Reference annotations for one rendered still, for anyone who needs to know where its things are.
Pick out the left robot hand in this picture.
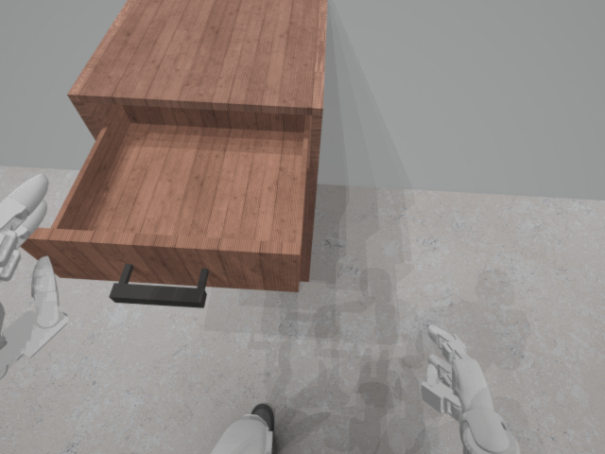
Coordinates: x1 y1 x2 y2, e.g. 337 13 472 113
0 174 68 379

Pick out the left robot shin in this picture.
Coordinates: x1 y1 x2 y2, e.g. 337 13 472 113
240 414 268 427

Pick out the right robot forearm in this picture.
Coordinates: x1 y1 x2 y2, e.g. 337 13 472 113
459 409 520 454

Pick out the handle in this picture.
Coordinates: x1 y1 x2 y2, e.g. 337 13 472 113
109 264 209 308

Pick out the drawer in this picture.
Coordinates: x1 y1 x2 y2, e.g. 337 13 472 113
20 104 310 292

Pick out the cabinet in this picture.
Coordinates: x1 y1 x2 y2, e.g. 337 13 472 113
67 0 327 282

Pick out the right robot hand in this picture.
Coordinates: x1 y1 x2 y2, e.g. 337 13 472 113
422 325 495 423

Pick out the robot left foot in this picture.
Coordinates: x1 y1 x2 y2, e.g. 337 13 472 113
251 404 274 442

